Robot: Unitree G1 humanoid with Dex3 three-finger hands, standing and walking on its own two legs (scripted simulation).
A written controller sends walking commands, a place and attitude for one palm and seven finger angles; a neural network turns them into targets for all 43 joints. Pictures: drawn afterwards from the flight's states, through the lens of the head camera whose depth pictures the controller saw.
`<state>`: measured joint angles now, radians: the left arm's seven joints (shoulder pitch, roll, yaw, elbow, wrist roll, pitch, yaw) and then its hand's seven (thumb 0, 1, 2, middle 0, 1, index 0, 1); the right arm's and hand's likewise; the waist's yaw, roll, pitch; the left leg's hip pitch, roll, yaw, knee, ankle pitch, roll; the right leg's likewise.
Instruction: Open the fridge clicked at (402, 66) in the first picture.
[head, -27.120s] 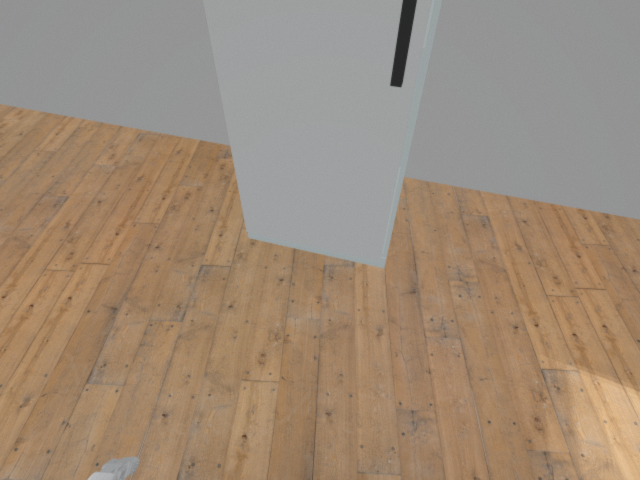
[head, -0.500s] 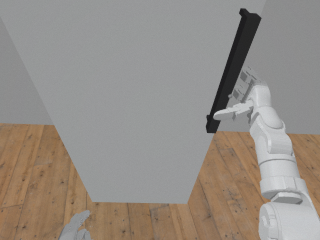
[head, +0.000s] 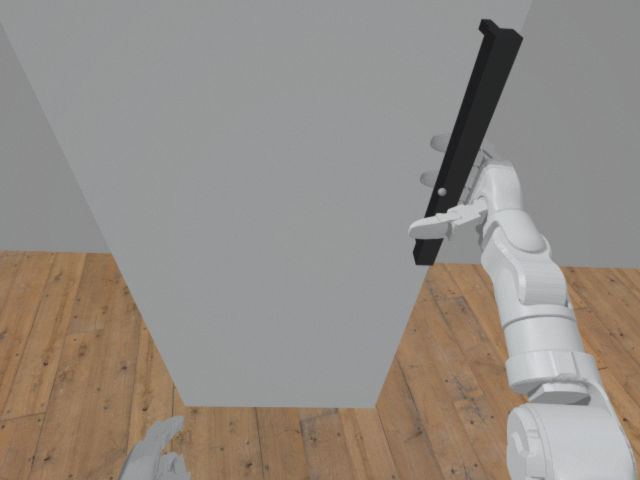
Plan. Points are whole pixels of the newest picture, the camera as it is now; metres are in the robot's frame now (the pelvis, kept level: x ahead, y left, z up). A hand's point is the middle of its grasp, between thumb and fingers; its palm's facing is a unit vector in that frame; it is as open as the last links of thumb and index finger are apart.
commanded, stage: slide the fingers in behind the handle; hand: right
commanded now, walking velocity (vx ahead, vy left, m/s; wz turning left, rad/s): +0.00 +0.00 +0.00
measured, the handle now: (449, 162) +0.46 -0.13 +0.20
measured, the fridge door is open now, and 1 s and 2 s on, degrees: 0 0 0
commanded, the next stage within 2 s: grip the handle and tug to test in 0.52 s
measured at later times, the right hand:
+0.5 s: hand (440, 190) +0.42 -0.11 +0.19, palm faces -0.05 +1.00 +0.01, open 13.8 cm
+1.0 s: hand (444, 189) +0.42 -0.12 +0.19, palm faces -0.06 +1.00 +0.01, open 10.3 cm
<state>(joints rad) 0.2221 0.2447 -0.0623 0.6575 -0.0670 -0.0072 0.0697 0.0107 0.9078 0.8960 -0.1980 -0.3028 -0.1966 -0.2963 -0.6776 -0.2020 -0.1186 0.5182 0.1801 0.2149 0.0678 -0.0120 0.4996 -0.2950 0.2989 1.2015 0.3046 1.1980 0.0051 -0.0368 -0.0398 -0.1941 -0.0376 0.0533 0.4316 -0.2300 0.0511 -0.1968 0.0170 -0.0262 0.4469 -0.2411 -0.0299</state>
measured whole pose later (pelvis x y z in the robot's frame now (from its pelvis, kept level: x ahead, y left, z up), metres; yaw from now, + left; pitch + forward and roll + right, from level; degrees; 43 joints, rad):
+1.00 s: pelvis +0.00 -0.01 +0.00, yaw +0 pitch +0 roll +0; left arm 0.26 0.24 -0.06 0.67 -0.06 -0.02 0.07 0.01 0.91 0.90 -0.20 -0.30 -0.20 -0.30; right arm -0.73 -0.20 -0.13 0.61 0.17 0.16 0.06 -0.01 0.00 -0.51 0.40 1.29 0.40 1.28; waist 0.01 -0.03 -0.04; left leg -0.22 -0.03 0.05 0.43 -0.23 0.04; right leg -0.22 0.02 -0.03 0.46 -0.24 -0.04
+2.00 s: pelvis +0.02 +0.00 +0.00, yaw +3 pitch +0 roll +0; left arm 0.25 0.25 -0.05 0.62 -0.07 0.01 0.05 0.01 0.91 0.90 -0.20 -0.30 -0.20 -0.30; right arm -0.55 -0.21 -0.18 0.40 0.18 0.21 0.06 0.01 -0.67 -0.79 0.45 1.40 0.45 1.40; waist 0.03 -0.04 -0.05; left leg -0.17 -0.06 0.00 0.40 -0.22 0.05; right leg -0.15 0.00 -0.07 0.41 -0.25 -0.03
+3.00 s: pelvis +0.03 +0.01 +0.00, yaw +0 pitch +0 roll +0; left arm 0.17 0.27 -0.06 0.64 -0.07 0.03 0.09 0.01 0.91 0.90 -0.20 -0.30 -0.20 -0.30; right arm -0.38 -0.30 -0.23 0.14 0.25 0.36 0.20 -0.01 0.48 -0.30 0.30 1.20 0.30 1.19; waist -0.03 -0.05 -0.06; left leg -0.16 -0.05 0.06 0.45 -0.29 0.07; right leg -0.16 0.01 0.01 0.46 -0.28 -0.01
